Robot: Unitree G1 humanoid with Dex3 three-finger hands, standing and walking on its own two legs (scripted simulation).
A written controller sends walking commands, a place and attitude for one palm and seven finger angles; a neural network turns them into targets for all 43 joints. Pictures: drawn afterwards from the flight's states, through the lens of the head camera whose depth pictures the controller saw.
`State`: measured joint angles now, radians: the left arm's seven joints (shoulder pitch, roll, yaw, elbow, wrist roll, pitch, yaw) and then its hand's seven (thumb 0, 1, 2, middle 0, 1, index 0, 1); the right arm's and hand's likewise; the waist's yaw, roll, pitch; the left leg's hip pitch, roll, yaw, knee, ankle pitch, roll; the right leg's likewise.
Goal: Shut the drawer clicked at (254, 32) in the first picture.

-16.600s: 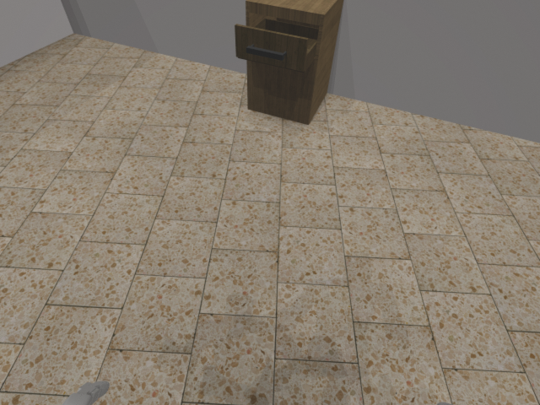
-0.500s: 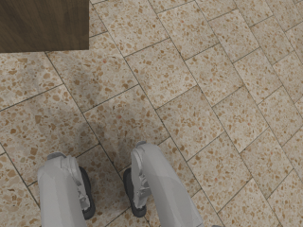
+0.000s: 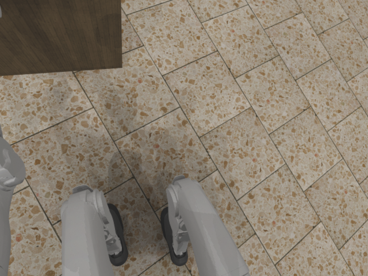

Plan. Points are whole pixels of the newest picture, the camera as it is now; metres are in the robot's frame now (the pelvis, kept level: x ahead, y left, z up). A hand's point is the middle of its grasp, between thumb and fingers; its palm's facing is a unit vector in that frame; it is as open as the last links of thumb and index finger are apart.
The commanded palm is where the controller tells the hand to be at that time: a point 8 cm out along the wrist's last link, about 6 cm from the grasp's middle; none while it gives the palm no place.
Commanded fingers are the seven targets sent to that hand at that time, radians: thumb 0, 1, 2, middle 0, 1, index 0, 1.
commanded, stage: pull the fist back off the drawer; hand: left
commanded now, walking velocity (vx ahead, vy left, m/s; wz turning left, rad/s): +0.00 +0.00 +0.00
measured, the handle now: out of the picture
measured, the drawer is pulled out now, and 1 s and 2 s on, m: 0.00 0.00 0.00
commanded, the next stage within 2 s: draw the hand back to the body in 0.16 s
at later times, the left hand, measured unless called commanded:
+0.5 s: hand out of the picture +0.50 +0.25 +0.09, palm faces +0.10 -0.99 -0.10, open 3.3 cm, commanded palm +0.47 +0.28 +0.13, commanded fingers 0.00 0.90 0.90 -1.40 -1.60 -1.40 -1.60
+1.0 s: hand out of the picture +0.32 +0.27 +0.26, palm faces +0.33 -0.90 -0.29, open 3.3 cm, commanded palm +0.29 +0.31 +0.31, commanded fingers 0.00 0.90 0.90 -1.40 -1.60 -1.40 -1.60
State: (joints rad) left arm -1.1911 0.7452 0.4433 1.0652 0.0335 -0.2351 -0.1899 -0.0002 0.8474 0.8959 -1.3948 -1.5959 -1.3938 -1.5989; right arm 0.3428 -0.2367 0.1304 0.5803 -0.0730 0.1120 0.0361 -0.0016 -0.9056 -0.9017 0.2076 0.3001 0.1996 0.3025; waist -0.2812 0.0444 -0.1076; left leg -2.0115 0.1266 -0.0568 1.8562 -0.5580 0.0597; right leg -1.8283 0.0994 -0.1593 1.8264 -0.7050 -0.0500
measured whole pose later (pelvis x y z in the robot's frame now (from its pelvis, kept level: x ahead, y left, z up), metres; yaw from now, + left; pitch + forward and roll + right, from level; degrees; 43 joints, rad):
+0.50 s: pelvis +0.03 -0.01 +0.08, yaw +5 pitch +35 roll -5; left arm -0.62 0.45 0.37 0.52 -0.14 -0.21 -0.22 0.02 0.90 0.90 -1.39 -1.60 -1.39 -1.60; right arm 0.23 -0.24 0.04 0.55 0.01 0.13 0.05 0.00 -0.91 -0.90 0.20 0.30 0.20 0.30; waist -0.12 0.06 -0.12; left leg -1.65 0.10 -0.02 1.60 -0.56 0.02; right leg -1.49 0.09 -0.11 1.58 -0.70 -0.06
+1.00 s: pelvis +0.07 +0.01 +0.24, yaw +10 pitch +11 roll -2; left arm 0.05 0.32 0.10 0.22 -0.07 -0.05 0.10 0.02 0.90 0.90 -1.40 -1.60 -1.39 -1.60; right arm 0.24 -0.25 0.04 0.47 0.06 0.12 -0.10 0.01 -0.91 -0.90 0.20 0.30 0.20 0.30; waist -0.02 0.04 -0.11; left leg -0.70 0.03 0.04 0.88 -0.37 0.03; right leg -0.56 0.04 -0.04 0.85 -0.48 -0.03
